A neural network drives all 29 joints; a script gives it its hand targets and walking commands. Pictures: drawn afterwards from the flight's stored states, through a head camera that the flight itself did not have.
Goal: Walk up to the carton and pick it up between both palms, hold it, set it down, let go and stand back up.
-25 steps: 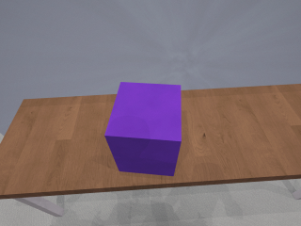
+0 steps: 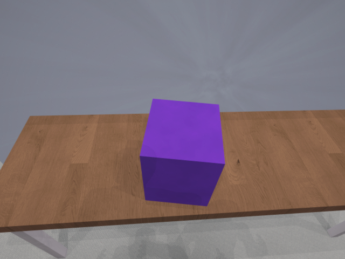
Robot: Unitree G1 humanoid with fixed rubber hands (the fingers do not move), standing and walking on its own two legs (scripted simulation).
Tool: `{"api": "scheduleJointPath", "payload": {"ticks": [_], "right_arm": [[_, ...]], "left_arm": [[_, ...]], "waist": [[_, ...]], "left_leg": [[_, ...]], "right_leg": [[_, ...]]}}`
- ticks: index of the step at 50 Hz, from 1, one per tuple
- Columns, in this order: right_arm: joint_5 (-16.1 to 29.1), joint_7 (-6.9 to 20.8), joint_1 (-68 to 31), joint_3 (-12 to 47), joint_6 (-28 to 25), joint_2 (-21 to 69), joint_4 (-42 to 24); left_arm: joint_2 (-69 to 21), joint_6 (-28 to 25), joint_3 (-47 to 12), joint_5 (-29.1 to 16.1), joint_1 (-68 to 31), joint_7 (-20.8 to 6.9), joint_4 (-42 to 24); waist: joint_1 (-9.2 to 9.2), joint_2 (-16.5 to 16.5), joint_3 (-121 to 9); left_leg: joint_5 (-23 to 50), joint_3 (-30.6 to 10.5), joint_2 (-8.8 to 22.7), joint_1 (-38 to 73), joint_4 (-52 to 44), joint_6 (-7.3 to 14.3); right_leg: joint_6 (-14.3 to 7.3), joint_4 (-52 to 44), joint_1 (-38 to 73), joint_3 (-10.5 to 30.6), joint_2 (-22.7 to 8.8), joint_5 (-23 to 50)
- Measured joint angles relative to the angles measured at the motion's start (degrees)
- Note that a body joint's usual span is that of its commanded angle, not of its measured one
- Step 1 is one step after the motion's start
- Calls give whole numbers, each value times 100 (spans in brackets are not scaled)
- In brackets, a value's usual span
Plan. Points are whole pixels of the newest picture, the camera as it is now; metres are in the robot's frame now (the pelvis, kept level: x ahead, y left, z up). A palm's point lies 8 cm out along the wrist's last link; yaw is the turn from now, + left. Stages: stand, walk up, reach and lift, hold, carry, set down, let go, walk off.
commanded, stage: walk up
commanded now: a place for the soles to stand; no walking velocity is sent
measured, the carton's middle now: (180, 154) +0.44 +0.00 -0.06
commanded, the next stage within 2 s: stand in 0.94 s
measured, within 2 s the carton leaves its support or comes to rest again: neither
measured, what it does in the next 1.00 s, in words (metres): stands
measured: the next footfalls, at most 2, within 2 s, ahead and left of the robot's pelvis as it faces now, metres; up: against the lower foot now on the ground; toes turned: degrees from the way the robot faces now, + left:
none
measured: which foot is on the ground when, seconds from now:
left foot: down 0.00-1.00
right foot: down 0.00-1.00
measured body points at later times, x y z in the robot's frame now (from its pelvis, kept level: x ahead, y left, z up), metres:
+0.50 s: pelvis +0.02 -0.01 +0.00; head +0.04 +0.01 +0.45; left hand +0.10 +0.30 -0.13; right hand +0.10 -0.33 -0.10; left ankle +0.03 +0.10 -0.73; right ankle +0.02 -0.13 -0.73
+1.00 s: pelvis +0.01 -0.01 +0.00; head +0.02 +0.01 +0.45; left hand +0.10 +0.30 -0.13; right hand +0.11 -0.33 -0.09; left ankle +0.03 +0.10 -0.73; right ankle +0.02 -0.13 -0.73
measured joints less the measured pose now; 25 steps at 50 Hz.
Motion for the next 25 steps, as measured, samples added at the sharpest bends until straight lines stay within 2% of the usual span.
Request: {"api": "scheduleJointPath", "payload": {"ticks": [4, 25], "right_arm": [[0, 15, -42, -1, 0, 0, 1], [0, 34, -44, -1, 0, 0, 1]], "left_arm": [[0, -1, 0, 0, -1, 0, 35], [0, -23, 0, 0, -3, -19, 38]], "waist": [[-1, 2, -58], [-1, 13, -86]], "left_leg": [[4, 48, 1, 2, 0, -37], [-82, 32, 4, 37, -102, -75]], "right_leg": [[0, -119, 10, -2, -35, 520], [43, -154, 12, -4, -37, 415]]}}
